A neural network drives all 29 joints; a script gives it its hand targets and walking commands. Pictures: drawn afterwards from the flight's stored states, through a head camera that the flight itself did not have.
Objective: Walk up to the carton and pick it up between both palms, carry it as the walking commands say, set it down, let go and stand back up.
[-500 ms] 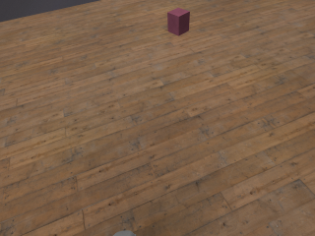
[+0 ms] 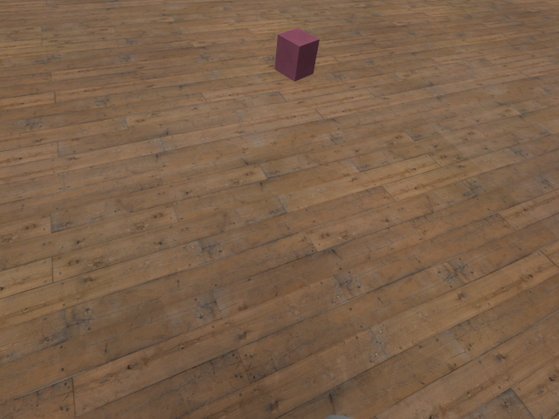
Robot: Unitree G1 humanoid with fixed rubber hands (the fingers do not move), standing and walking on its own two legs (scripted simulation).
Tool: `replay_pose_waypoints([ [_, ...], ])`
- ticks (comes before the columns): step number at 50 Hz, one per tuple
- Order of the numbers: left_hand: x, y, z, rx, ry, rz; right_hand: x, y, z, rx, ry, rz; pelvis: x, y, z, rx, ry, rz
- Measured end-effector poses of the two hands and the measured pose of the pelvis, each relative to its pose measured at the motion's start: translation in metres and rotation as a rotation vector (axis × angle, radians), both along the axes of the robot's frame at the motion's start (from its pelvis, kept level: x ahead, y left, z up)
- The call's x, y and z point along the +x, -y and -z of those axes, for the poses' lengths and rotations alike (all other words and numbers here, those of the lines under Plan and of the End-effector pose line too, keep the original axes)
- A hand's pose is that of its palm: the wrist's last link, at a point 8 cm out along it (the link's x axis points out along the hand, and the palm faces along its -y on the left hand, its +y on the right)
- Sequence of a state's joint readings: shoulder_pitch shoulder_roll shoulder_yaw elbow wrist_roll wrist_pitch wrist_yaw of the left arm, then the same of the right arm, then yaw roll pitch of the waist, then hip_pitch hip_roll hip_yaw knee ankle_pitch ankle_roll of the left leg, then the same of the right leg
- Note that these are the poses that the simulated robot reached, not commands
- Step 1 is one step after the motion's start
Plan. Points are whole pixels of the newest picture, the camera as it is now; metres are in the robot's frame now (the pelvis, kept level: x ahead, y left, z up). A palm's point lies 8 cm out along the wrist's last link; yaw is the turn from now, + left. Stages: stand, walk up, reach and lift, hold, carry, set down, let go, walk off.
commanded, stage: walk up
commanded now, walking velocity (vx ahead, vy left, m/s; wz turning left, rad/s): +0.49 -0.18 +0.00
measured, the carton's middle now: (296, 54) +2.47 -0.18 -0.65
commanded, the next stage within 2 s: none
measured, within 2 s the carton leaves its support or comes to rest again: neither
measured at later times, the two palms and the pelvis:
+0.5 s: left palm (182, 333) +0.28 +0.16 -0.11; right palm (459, 372) +0.24 -0.34 -0.15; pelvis +0.24 -0.09 +0.00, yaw +1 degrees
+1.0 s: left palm (172, 252) +0.46 +0.22 -0.16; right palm (399, 222) +0.55 -0.28 -0.12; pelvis +0.48 -0.03 +0.00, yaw -1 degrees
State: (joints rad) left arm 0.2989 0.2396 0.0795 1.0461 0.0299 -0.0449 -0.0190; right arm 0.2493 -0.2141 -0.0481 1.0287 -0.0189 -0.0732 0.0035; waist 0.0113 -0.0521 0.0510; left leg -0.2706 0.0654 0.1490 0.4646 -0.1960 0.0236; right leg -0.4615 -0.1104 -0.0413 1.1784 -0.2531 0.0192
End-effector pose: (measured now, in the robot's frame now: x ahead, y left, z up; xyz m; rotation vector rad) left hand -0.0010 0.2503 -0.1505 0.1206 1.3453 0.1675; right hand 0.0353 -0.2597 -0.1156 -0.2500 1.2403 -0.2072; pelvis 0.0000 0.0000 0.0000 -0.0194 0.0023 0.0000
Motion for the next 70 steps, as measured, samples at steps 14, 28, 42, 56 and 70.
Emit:
replay_pose_waypoints([
  [14,0.271,0.080,-0.025,-0.071,0.278,0.196,-0.019,0.014,0.000,0.078,-0.272,0.205,0.126,0.046,-0.004,0.007,0.003,-0.002],
  [28,0.246,0.093,-0.042,0.108,0.019,-0.030,0.277,0.076,0.031,0.151,-0.018,-0.020,0.264,0.095,-0.006,0.058,0.005,-0.017],
  [42,0.270,0.091,-0.016,-0.011,-0.272,-0.169,0.550,0.003,0.007,0.143,0.272,-0.197,0.406,0.050,0.011,0.012,-0.005,-0.014],
  [56,0.598,0.034,-0.010,-0.023,0.116,0.078,0.452,0.028,-0.011,-0.002,-0.145,0.111,0.536,0.032,-0.009,-0.017,-0.001,-0.002],
  [70,0.842,0.135,-0.021,-0.003,0.362,0.209,0.530,0.069,0.031,0.117,-0.301,0.201,0.679,0.106,0.018,0.026,-0.013,-0.011],
])
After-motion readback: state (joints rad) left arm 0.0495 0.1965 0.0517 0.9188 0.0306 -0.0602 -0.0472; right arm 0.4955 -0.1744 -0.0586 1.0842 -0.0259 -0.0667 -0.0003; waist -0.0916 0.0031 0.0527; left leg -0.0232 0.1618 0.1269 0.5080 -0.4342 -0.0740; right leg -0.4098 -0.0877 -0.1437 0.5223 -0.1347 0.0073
